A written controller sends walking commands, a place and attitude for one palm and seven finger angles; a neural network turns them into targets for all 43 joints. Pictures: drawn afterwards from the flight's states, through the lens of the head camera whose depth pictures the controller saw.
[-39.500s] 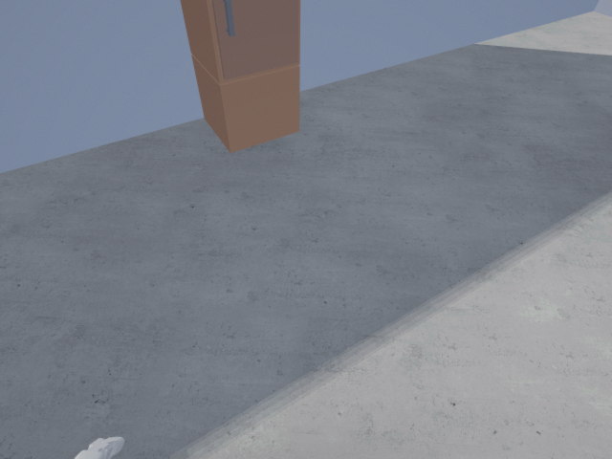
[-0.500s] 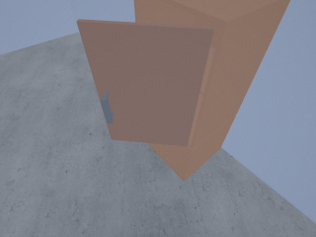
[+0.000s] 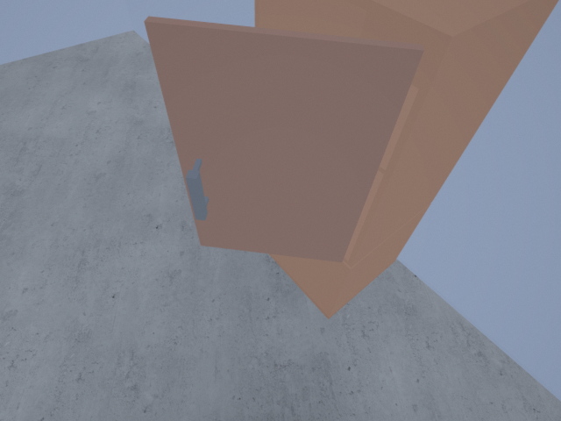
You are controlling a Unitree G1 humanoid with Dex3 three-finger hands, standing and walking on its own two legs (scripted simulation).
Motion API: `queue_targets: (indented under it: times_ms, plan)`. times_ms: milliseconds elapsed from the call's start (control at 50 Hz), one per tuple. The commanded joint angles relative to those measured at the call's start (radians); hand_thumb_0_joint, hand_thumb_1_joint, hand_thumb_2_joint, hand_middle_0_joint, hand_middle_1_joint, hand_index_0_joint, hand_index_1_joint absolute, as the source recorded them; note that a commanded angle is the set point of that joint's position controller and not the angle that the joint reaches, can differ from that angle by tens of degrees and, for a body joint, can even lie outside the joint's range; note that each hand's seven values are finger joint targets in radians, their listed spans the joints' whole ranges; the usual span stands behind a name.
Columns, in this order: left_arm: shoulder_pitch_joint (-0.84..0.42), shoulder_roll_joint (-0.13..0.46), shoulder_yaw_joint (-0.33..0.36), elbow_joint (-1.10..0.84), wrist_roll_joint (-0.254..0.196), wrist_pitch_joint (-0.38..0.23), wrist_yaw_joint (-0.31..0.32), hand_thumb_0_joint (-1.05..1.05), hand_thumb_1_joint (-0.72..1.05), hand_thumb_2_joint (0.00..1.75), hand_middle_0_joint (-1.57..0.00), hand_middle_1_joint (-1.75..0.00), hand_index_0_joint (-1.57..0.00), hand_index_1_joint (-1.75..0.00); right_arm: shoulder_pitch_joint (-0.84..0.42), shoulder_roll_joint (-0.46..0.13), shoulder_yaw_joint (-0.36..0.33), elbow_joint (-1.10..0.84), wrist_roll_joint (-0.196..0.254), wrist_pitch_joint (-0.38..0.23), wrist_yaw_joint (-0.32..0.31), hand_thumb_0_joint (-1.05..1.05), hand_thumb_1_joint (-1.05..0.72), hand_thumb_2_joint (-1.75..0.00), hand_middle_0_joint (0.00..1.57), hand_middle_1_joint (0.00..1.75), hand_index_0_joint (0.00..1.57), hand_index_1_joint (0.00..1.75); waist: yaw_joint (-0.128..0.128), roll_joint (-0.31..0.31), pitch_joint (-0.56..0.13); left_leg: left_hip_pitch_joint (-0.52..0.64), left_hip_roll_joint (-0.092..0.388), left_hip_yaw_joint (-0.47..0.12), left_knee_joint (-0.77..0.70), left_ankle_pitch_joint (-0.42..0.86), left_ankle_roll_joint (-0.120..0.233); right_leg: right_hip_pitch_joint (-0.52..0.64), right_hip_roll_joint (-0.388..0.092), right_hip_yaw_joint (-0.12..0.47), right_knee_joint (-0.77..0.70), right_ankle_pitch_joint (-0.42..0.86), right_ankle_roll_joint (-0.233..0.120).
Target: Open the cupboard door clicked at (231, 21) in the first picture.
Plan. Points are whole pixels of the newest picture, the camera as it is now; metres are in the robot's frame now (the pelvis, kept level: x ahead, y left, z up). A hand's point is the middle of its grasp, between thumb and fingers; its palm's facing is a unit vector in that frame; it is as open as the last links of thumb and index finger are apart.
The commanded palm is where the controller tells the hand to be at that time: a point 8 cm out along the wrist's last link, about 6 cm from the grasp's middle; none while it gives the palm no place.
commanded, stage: come to a stop and stand still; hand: left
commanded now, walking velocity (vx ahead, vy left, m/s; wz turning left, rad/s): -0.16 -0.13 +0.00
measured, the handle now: (199, 189) +0.54 +0.21 -0.07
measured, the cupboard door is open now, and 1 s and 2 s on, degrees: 44 44 44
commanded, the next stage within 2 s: look again from close up in 0.74 s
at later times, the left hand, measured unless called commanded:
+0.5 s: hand out of the picture +0.06 +0.13 -0.17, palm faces +0.05 -0.98 -0.20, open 7.2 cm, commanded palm none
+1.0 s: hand out of the picture -0.03 +0.14 -0.17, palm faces +0.04 -0.97 -0.22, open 7.4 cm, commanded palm none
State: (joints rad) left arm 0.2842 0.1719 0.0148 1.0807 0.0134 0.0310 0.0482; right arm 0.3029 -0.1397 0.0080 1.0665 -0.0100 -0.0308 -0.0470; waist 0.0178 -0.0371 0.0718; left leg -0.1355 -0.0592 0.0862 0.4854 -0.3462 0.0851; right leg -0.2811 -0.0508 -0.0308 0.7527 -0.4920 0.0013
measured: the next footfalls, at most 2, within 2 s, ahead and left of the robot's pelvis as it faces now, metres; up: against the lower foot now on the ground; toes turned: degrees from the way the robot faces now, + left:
right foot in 0.24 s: +0.06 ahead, -0.13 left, +0.00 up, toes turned -2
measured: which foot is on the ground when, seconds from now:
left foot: down 0.00-1.00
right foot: up 0.00-0.22, down 0.24-1.00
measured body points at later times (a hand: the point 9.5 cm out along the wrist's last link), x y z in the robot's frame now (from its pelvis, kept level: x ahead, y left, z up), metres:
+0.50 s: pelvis +0.00 -0.04 +0.00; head +0.02 -0.04 +0.45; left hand +0.06 +0.19 -0.15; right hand +0.03 -0.27 -0.15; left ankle -0.05 +0.07 -0.73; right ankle +0.02 -0.13 -0.73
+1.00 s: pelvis -0.03 -0.04 +0.00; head -0.03 -0.06 +0.45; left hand -0.04 +0.19 -0.15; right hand -0.02 -0.25 -0.16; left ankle -0.05 +0.07 -0.73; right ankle +0.02 -0.13 -0.73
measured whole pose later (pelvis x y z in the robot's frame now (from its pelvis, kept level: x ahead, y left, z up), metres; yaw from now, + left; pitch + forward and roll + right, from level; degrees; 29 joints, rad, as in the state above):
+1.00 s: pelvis -0.03 -0.04 +0.00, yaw +1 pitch -2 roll +0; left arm 0.31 0.14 -0.01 1.10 0.01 -0.01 0.03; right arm 0.32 -0.16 0.00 1.05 -0.02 0.00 -0.02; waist -0.01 0.04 0.01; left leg -0.17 0.00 0.05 0.51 -0.31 0.02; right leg -0.27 0.01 -0.08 0.50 -0.20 -0.05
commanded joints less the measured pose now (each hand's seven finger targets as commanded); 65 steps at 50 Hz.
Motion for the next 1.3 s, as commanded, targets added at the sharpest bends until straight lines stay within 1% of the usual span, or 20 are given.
queue_targets:
  times_ms: [0, 120, 180, 200, 220, 240, 260, 280, 340, 420, 520, 720, 740, 760, 780, 800, 860, 980, 1140, 1280]
  plan:
    - [-0.004, 0.058, 0.02, -0.073, -0.003, -0.017, 0.001, 0.0, 0.9, 0.9, -0.2, -0.3, -0.2, -0.3, 0.07, -0.153, -0.038, -0.025, -0.004, -0.005, -0.019, 0.0, -0.9, -0.9, 0.2, 0.3, 0.2, 0.3, -0.016, 0.112, -0.05, 0.173, 0.315, -0.211, -0.074, 1.205, 0.079, -0.11, -0.013, -0.007, -0.013, 0.075, 0.0]
    - [-0.033, 0.047, 0.033, -0.104, 0.004, -0.004, -0.006, 0.0, 0.9, 0.9, -0.2, -0.3, -0.2, -0.3, 0.017, -0.142, -0.058, -0.042, -0.016, 0.012, -0.014, 0.0, -0.9, -0.9, 0.2, 0.3, 0.2, 0.3, -0.012, 0.125, -0.036, 0.06, 0.324, -0.203, -0.088, 0.964, 0.091, -0.056, 0.004, -0.007, -0.037, 0.142, -0.009]
    - [-0.01, 0.05, 0.036, -0.108, 0.008, -0.019, -0.007, 0.0, 0.9, 0.9, -0.2, -0.3, -0.2, -0.3, -0.003, -0.132, -0.06, -0.043, -0.015, 0.013, -0.007, 0.0, -0.9, -0.9, 0.2, 0.3, 0.2, 0.3, 0.013, 0.084, -0.047, 0.021, 0.283, -0.185, -0.034, 0.794, 0.052, 0.041, 0.004, -0.004, -0.208, 0.28, -0.013]
    - [0.016, 0.066, 0.038, -0.104, 0.01, -0.03, -0.008, 0.0, 0.9, 0.9, -0.2, -0.3, -0.2, -0.3, -0.001, -0.127, -0.06, -0.046, -0.01, 0.011, -0.003, 0.0, -0.9, -0.9, 0.2, 0.3, 0.2, 0.3, 0.018, 0.045, -0.081, 0.004, 0.239, -0.155, 0.017, 0.682, 0.014, 0.101, -0.018, 0.025, -0.286, 0.458, -0.017]
    - [0.038, 0.104, 0.039, -0.095, 0.012, -0.041, -0.004, 0.0, 0.9, 0.9, -0.2, -0.3, -0.2, -0.3, 0.015, -0.107, -0.059, -0.049, -0.003, 0.009, 0.001, 0.0, -0.9, -0.9, 0.2, 0.3, 0.2, 0.3, 0.011, -0.051, -0.127, -0.067, 0.167, -0.111, 0.083, 0.478, -0.028, 0.186, -0.103, 0.136, -0.261, 0.74, -0.055]
    - [0.034, 0.133, 0.037, -0.092, 0.008, -0.046, -0.002, 0.0, 0.9, 0.9, -0.2, -0.3, -0.2, -0.3, 0.033, -0.083, -0.057, -0.051, 0.004, 0.013, 0.006, 0.0, -0.9, -0.9, 0.2, 0.3, 0.2, 0.3, -0.007, -0.112, -0.147, -0.131, 0.102, -0.072, 0.102, 0.193, -0.063, 0.216, -0.223, 0.226, -0.248, 0.923, -0.132]
    - [0.013, 0.145, 0.028, -0.094, 0.002, -0.046, -0.005, 0.0, 0.9, 0.9, -0.2, -0.3, -0.2, -0.3, 0.043, -0.056, -0.051, -0.04, 0.009, 0.019, 0.008, 0.0, -0.9, -0.9, 0.2, 0.3, 0.2, 0.3, -0.021, -0.12, -0.132, -0.122, 0.072, -0.071, 0.097, -0.009, -0.075, 0.178, -0.27, 0.222, -0.282, 0.923, -0.18]
    - [-0.008, 0.135, 0.028, -0.1, 0.004, -0.047, -0.003, 0.0, 0.9, 0.9, -0.2, -0.3, -0.2, -0.3, 0.04, -0.039, -0.046, -0.034, 0.005, 0.029, 0.007, 0.0, -0.9, -0.9, 0.2, 0.3, 0.2, 0.3, -0.027, -0.182, -0.128, -0.103, 0.08, -0.065, 0.106, -0.085, -0.079, 0.148, -0.248, 0.224, -0.313, 0.869, -0.192]
    - [-0.075, 0.125, 0.023, -0.117, 0.002, -0.047, -0.006, 0.0, 0.9, 0.9, -0.2, -0.3, -0.2, -0.3, 0.044, -0.048, -0.038, -0.01, 0.0, 0.028, 0.012, 0.0, -0.9, -0.9, 0.2, 0.3, 0.2, 0.3, -0.041, -0.136, -0.093, -0.043, 0.101, -0.073, -0.012, 0.045, -0.079, 0.061, -0.174, 0.173, -0.327, 0.636, -0.142]
    - [-0.063, 0.1, 0.015, -0.103, -0.007, -0.042, -0.012, 0.0, 0.9, 0.9, -0.2, -0.3, -0.2, -0.3, -0.008, -0.08, -0.029, 0.007, -0.008, 0.008, 0.013, 0.0, -0.9, -0.9, 0.2, 0.3, 0.2, 0.3, -0.009, 0.124, -0.061, -0.048, 0.183, -0.13, -0.116, 0.305, -0.055, 0.083, -0.058, 0.092, -0.304, 0.472, -0.052]
    - [-0.02, 0.1, 0.011, -0.069, -0.004, -0.052, -0.013, 0.0, 0.9, 0.9, -0.2, -0.3, -0.2, -0.3, -0.002, -0.085, -0.027, 0.014, -0.005, 0.004, 0.01, 0.0, -0.9, -0.9, 0.2, 0.3, 0.2, 0.3, -0.007, 0.059, -0.057, -0.049, 0.173, -0.107, -0.128, 0.239, -0.064, 0.129, -0.07, 0.104, -0.353, 0.505, -0.052]
    - [0.005, 0.109, 0.006, -0.036, -0.004, -0.059, -0.017, 0.0, 0.9, 0.9, -0.2, -0.3, -0.2, -0.3, 0.028, -0.103, -0.017, 0.034, -0.005, 0.006, 0.013, 0.0, -0.9, -0.9, 0.2, 0.3, 0.2, 0.3, -0.011, 0.016, -0.009, -0.053, 0.159, -0.101, -0.169, 0.127, -0.062, 0.108, -0.065, 0.122, -0.441, 0.331, -0.055]
    - [0.129, 0.112, 0.01, 0.017, 0.004, -0.079, 0.027, 0.0, 0.9, 0.9, -0.2, -0.3, -0.2, -0.3, -0.067, -0.138, -0.031, -0.022, 0.006, -0.005, 0.017, 0.0, -0.9, -0.9, 0.2, 0.3, 0.2, 0.3, 0.024, 0.069, -0.016, -0.103, 0.161, -0.028, 0.048, 0.151, -0.089, 0.134, -0.131, 0.155, -0.366, 0.91, 0.015]
    - [0.095, 0.171, 0.013, -0.026, 0.0, -0.084, 0.019, 0.0, 0.9, 0.9, -0.2, -0.3, -0.2, -0.3, 0.013, -0.07, -0.024, -0.056, 0.009, 0.017, 0.019, 0.0, -0.9, -0.9, 0.2, 0.3, 0.2, 0.3, -0.032, 0.038, -0.124, -0.121, 0.113, -0.068, 0.083, -0.055, -0.089, 0.174, -0.205, 0.247, -0.416, 0.666, -0.038]
    - [0.057, 0.17, 0.015, -0.039, 0.003, -0.087, 0.008, 0.0, 0.9, 0.9, -0.2, -0.3, -0.2, -0.3, 0.008, -0.061, -0.019, -0.053, -0.002, 0.024, 0.022, 0.0, -0.9, -0.9, 0.2, 0.3, 0.2, 0.3, -0.026, 0.089, -0.104, -0.096, 0.113, -0.072, 0.08, -0.055, -0.088, 0.134, -0.219, 0.26, -0.433, 0.572, -0.107]
    - [0.034, 0.159, 0.014, -0.047, 0.005, -0.09, 0.003, 0.0, 0.9, 0.9, -0.2, -0.3, -0.2, -0.3, 0.039, -0.061, -0.021, -0.05, 0.001, 0.023, 0.025, 0.0, -0.9, -0.9, 0.2, 0.3, 0.2, 0.3, -0.048, 0.027, -0.121, -0.063, 0.115, -0.07, 0.064, -0.041, -0.087, 0.085, -0.197, 0.23, -0.451, 0.401, -0.132]
    - [-0.007, 0.111, 0.006, -0.055, 0.003, -0.079, -0.005, 0.0, 0.9, 0.9, -0.2, -0.3, -0.2, -0.3, 0.097, -0.075, -0.022, -0.036, -0.007, 0.019, 0.032, 0.0, -0.9, -0.9, 0.2, 0.3, 0.2, 0.3, -0.065, -0.015, -0.038, -0.017, 0.118, -0.091, -0.004, 0.06, -0.068, -0.067, -0.116, 0.167, -0.472, 0.079, -0.101]
    - [0.034, 0.082, 0.001, -0.041, -0.001, -0.058, -0.015, 0.0, 0.9, 0.9, -0.2, -0.3, -0.2, -0.3, 0.078, -0.093, -0.015, -0.049, -0.014, 0.005, 0.026, 0.0, -0.9, -0.9, 0.2, 0.3, 0.2, 0.3, -0.019, 0.073, 0.081, -0.214, 0.153, -0.168, -0.187, -0.062, -0.038, 0.002, -0.038, 0.107, -0.389, 0.089, -0.059]
    - [0.052, 0.074, -0.001, -0.033, -0.003, -0.061, -0.017, 0.0, 0.9, 0.9, -0.2, -0.3, -0.2, -0.3, 0.094, -0.101, -0.011, -0.023, -0.012, -0.004, 0.024, 0.0, -0.9, -0.9, 0.2, 0.3, 0.2, 0.3, -0.01, 0.002, 0.049, -0.214, 0.144, -0.167, -0.203, -0.063, -0.034, 0.049, -0.046, 0.114, -0.381, 0.131, -0.052]
    - [0.041, 0.074, -0.004, -0.018, -0.006, -0.068, -0.016, 0.0, 0.9, 0.9, -0.2, -0.3, -0.2, -0.3, 0.099, -0.089, -0.005, 0.012, -0.007, -0.013, 0.02, 0.0, -0.9, -0.9, 0.2, 0.3, 0.2, 0.3, -0.015, 0.033, 0.007, -0.151, 0.152, -0.153, -0.192, 0.059, -0.039, 0.087, -0.058, 0.101, -0.369, 0.256, -0.057]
